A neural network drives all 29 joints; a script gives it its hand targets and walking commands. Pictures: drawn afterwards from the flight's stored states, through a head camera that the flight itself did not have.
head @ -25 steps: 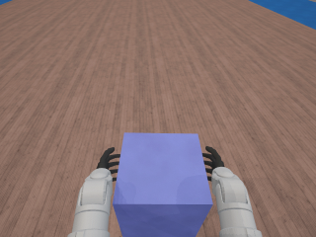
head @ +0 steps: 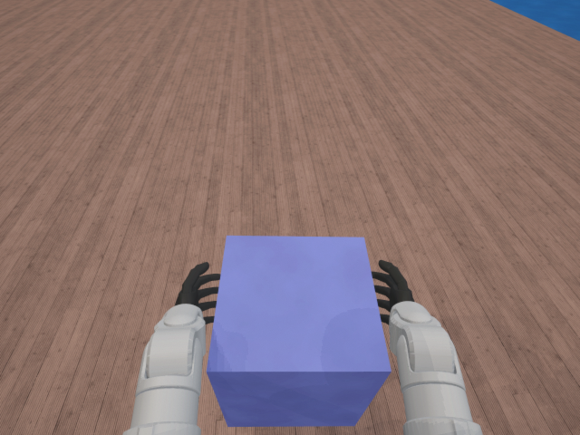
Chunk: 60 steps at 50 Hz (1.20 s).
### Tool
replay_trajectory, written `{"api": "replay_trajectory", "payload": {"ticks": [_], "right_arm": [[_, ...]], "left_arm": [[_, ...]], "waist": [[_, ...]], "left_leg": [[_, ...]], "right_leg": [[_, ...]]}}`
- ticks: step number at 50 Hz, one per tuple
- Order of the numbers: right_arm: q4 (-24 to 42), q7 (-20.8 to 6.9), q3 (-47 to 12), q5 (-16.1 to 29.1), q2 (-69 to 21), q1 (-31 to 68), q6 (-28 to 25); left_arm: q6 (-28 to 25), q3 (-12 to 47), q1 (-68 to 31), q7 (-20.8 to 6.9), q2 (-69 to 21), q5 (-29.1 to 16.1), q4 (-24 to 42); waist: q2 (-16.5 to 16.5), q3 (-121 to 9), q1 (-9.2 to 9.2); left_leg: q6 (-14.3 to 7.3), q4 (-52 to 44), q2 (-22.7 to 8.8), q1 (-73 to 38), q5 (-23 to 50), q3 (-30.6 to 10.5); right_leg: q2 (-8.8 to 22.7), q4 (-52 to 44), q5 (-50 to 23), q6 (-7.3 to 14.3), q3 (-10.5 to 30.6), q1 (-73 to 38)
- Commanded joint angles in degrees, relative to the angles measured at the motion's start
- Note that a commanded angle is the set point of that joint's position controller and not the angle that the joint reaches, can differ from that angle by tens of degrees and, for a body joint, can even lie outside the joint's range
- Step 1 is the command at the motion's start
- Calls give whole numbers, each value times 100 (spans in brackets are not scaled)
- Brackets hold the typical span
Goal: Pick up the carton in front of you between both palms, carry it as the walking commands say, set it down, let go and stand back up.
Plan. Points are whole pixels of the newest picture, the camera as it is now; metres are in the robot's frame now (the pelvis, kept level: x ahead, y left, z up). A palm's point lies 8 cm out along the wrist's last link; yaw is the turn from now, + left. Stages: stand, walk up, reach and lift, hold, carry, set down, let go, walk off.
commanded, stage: carry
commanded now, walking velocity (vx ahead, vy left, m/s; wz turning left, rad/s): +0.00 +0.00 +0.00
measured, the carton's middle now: (293, 335) +0.30 +0.00 -0.04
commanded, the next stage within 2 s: hold in 0.02 s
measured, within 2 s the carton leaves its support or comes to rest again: neither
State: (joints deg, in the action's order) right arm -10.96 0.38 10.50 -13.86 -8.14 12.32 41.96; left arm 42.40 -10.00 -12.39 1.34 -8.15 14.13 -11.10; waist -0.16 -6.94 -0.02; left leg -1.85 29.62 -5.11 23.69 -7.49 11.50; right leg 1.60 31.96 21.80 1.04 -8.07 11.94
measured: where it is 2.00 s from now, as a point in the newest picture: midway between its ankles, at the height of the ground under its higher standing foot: outside the picture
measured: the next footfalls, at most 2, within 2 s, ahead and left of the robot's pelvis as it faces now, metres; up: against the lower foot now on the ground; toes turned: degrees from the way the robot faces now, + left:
none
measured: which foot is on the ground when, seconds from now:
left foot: down 0.00-1.00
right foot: down 0.00-1.00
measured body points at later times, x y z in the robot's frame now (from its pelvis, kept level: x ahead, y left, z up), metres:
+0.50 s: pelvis -0.01 +0.02 +0.01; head -0.02 +0.05 +0.46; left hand +0.30 +0.13 +0.03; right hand +0.27 -0.17 +0.04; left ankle +0.09 +0.12 -0.73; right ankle -0.05 -0.10 -0.73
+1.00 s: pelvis -0.01 +0.04 +0.01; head -0.03 +0.07 +0.46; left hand +0.32 +0.14 +0.04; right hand +0.27 -0.16 +0.05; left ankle +0.09 +0.12 -0.73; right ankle -0.05 -0.10 -0.73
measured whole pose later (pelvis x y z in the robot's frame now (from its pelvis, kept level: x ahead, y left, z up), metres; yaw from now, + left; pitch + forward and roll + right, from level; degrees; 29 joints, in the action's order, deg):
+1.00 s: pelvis -0.01 +0.04 +0.01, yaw -9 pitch -8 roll +0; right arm -17.8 -1.6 14.7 -15.8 -9.0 16.3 36.6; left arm 41.0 -11.8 -15.3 1.5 -8.8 16.7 -13.2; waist -3.9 4.0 0.5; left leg -2.5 21.1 -0.3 8.3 -5.4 7.1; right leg 1.2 24.1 16.3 0.1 2.9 0.4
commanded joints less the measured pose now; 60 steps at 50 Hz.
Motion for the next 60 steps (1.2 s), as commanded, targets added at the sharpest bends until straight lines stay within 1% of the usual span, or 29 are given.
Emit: {"api": "replay_trajectory", "payload": {"ticks": [1,2,3,4,5,6,7,8,9,10,12,14,16,19,23,26,36,46,48,50,54,57,60], "right_arm": [[306,-1200,-3090,1379,-5103,2557,-182],[78,-1239,-2857,1287,-5289,2163,-237],[256,-1168,-2828,1221,-5218,2239,-409],[206,-1118,-2742,1051,-5088,2073,-449],[166,-1057,-2630,1004,-5031,2005,-490],[92,-1046,-2560,944,-4956,1935,-508],[111,-1021,-2532,997,-5038,2009,-557],[99,-1048,-2586,996,-5018,2073,-568],[217,-1090,-2751,1113,-5107,2282,-595],[234,-1132,-2877,1220,-5138,2377,-603],[234,-1209,-2999,1335,-5132,2519,-618],[182,-1257,-2989,1345,-5068,2594,-634],[126,-1276,-2951,1315,-5030,2614,-657],[59,-1265,-2884,1245,-5027,2571,-695],[23,-1227,-2788,1165,-5039,2473,-730],[14,-1212,-2734,1135,-5038,2427,-742],[-86,-1288,-2604,1109,-5070,2515,-712],[-285,-1403,-2448,1050,-5171,2729,-681],[-403,-1423,-2342,988,-5160,2913,-705],[-663,-1445,-2137,864,-5148,3179,-778],[-1474,-1469,-1417,420,-5156,3900,-1090],[-2046,-1325,-677,-99,-4909,4294,-1345],[-2385,-1122,22,-557,-4410,4403,-1626]], "left_arm": [[-240,3123,-2694,-1288,-5091,-1453,430],[-196,3045,-2190,-1292,-5170,-1446,581],[-285,3037,-2356,-1267,-4978,-1391,760],[-298,3129,-2386,-1278,-4969,-1380,756],[-316,3210,-2474,-1291,-4905,-1408,814],[-329,3320,-2551,-1316,-4955,-1415,901],[-339,3354,-2585,-1313,-4932,-1447,915],[-365,3380,-2572,-1324,-4973,-1432,916],[-387,3393,-2503,-1293,-5005,-1409,847],[-406,3364,-2404,-1251,-5000,-1366,849],[-423,3227,-2249,-1168,-4966,-1230,803],[-436,3108,-2182,-1119,-4945,-1141,698],[-451,3072,-2192,-1112,-4943,-1113,619],[-474,3117,-2283,-1144,-4963,-1154,589],[-491,3237,-2410,-1195,-4986,-1253,628],[-487,3304,-2462,-1219,-4992,-1302,662],[-411,3244,-2515,-1270,-5054,-1287,560],[-369,3023,-2702,-1355,-5170,-1240,290],[-391,2883,-2870,-1373,-5178,-1195,150],[-456,2633,-3120,-1397,-5160,-1087,-136],[-764,1847,-3854,-1455,-5015,-694,-1018],[-1032,1105,-4295,-1397,-4624,-248,-1590],[-1332,459,-4387,-1288,-4077,156,-1971]], "waist": [[28,-1250,-4],[-815,-194,-38],[-875,-278,-138],[-543,-316,-118],[-484,-481,-170],[-241,-452,-165],[-270,-566,-218],[-129,-502,-153],[-51,-626,-105],[-27,-615,-11],[-6,-530,182],[-32,-369,255],[-80,-238,232],[-161,-169,129],[-186,-231,-1],[-145,-312,-46],[39,-385,-12],[32,-321,2],[3,-250,10],[-46,-124,17],[-100,66,30],[-100,190,71],[-30,209,72]], "left_leg": [[21,-239,-535,-1290,767,-730],[-93,-201,1078,-3497,1286,-1536],[-72,-155,942,-3944,1609,-1691],[-14,-268,937,-3532,1873,-1672],[38,-380,904,-3522,1718,-1694],[126,-426,971,-3183,1734,-1621],[151,-451,949,-3410,1557,-1588],[178,-496,1022,-3181,1431,-1551],[149,-503,1055,-3494,1399,-1528],[123,-506,1068,-3635,1407,-1545],[92,-541,1071,-3771,1324,-1555],[75,-574,1045,-3868,1171,-1554],[69,-581,1022,-4028,1057,-1555],[73,-567,981,-4272,1017,-1571],[94,-571,915,-4439,1016,-1608],[115,-598,869,-4467,973,-1636],[163,-752,752,-4367,656,-1709],[156,-858,691,-4365,380,-1753],[149,-851,693,-4333,204,-1753],[134,-810,712,-4267,-118,-1756],[99,-609,739,-3968,-755,-1811],[84,-407,763,-3430,-1090,-1830],[67,-109,822,-2861,-1118,-1800]], "right_leg": [[667,-687,-1088,77,590,386],[-349,-1432,-2142,116,1514,1260],[-240,-1510,-2089,179,1641,1535],[-302,-1404,-2440,188,1583,932],[-350,-1452,-2195,184,1576,597],[-384,-1397,-2386,145,1541,168],[-408,-1497,-2117,123,1537,150],[-412,-1468,-2170,85,1514,-1],[-389,-1465,-2172,49,1532,207],[-372,-1488,-2119,39,1551,361],[-357,-1520,-1929,44,1569,542],[-345,-1558,-1644,75,1576,731],[-332,-1620,-1364,120,1592,966],[-329,-1697,-1106,187,1608,1246],[-365,-1724,-941,255,1591,1357],[-403,-1705,-865,287,1570,1323],[-498,-1635,-710,311,1541,1139],[-504,-1643,-618,306,1542,1157],[-494,-1629,-496,317,1538,1243],[-475,-1579,-270,336,1524,1425],[-472,-1274,171,350,1466,1851],[-512,-909,348,325,1409,1989],[-586,-511,379,282,1351,2262]]}}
